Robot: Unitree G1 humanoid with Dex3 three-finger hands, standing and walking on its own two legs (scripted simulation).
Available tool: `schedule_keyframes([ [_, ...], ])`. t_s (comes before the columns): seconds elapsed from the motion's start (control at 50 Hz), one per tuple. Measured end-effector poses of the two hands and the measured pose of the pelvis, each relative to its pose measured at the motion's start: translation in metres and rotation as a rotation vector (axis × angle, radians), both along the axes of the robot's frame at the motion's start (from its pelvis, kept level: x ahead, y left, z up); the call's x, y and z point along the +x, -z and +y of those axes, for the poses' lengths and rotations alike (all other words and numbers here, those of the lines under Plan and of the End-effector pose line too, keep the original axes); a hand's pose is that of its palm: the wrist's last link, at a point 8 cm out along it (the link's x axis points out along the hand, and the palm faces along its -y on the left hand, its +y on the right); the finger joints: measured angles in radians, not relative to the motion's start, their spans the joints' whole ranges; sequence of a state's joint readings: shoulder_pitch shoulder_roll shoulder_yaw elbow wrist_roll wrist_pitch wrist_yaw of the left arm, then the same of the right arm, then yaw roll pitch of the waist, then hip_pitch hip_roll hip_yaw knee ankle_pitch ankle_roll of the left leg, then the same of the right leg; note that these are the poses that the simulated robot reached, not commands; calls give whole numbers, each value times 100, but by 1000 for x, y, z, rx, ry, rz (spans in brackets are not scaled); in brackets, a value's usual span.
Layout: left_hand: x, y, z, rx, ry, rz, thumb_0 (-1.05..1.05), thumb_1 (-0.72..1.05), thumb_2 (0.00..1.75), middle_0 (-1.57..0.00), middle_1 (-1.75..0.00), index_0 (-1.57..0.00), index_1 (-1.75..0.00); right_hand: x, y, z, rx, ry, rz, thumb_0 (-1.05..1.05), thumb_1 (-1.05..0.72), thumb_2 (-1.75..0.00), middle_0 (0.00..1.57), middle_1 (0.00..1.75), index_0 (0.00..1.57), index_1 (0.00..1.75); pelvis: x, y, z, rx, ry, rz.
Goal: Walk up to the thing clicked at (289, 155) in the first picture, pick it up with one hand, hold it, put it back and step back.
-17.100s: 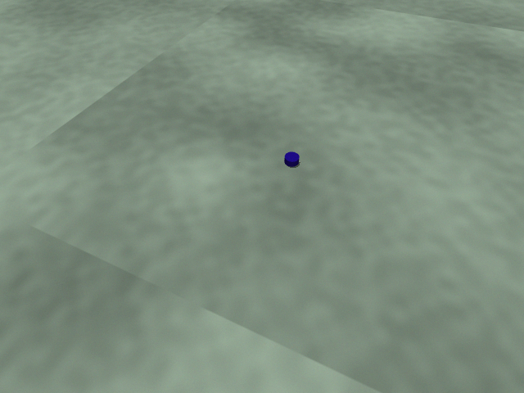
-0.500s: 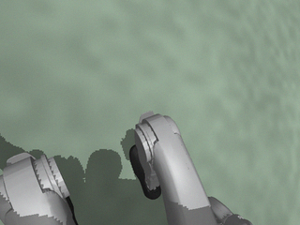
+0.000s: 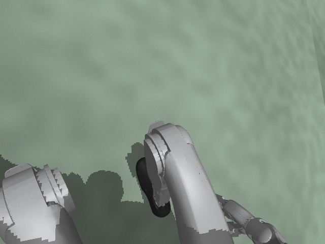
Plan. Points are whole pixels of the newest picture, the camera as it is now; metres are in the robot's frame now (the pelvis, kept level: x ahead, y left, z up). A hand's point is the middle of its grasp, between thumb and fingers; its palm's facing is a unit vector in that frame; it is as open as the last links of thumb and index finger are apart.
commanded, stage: close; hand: left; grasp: from above
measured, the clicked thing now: out of the picture +0.44 +0.34 -0.27
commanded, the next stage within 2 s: settle in 1.44 s
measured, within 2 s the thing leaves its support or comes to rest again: leaves its support in 1.82 s
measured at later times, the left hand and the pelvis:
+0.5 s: hand out of the picture +0.43 +0.33 -0.25, palm faces -0.46 -0.17 -0.87, open 12.1 cm; pelvis +0.00 +0.00 +0.00, yaw +0 degrees
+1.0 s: hand out of the picture +0.43 +0.33 -0.25, palm faces -0.43 -0.17 -0.89, open 10.5 cm; pelvis +0.00 +0.00 +0.01, yaw -1 degrees
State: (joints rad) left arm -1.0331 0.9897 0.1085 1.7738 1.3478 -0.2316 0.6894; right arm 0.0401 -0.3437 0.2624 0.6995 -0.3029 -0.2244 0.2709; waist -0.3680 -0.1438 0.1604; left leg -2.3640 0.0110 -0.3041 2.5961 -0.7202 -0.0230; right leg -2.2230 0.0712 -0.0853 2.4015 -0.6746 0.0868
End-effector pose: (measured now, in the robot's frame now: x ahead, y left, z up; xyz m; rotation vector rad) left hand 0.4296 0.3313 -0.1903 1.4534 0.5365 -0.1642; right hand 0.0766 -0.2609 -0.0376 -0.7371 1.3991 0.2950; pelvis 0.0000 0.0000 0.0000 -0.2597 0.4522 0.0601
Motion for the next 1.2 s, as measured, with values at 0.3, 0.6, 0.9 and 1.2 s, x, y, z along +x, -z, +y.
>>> schedule_keyframes([
  [0.3, 4, 8, 12, -19, -84, 34, 0, -24, 73, -22, -100, -27, -95, -11, 2, 12, 62, -4, 53, 0, -90, -90, 20, 30, 20, 30, 5, -1, 1, -7, -1, 7],
  [0.6, 4, 5, 3, -24, -31, 26, 0, -13, 66, -29, -93, -35, -87, -15, 3, 13, 68, -5, 48, 0, -90, -90, 20, 30, 20, 30, 1, -3, -1, -6, 6, -6],
  [0.9, 6, 4, 4, -13, -53, 19, 0, -1, 56, -40, -82, -46, -76, -18, -10, 1, 26, -9, 57, 0, -90, -90, 20, 30, 20, 30, 0, -6, -1, -6, 4, -1],
  [1.2, 6, 1, 4, -17, -62, 24, -1, 11, 44, -48, -72, -56, -66, -17, -4, 10, 46, -9, 48, 0, -90, -90, 20, 30, 20, 30, -2, -7, -2, -6, 5, -1],
])
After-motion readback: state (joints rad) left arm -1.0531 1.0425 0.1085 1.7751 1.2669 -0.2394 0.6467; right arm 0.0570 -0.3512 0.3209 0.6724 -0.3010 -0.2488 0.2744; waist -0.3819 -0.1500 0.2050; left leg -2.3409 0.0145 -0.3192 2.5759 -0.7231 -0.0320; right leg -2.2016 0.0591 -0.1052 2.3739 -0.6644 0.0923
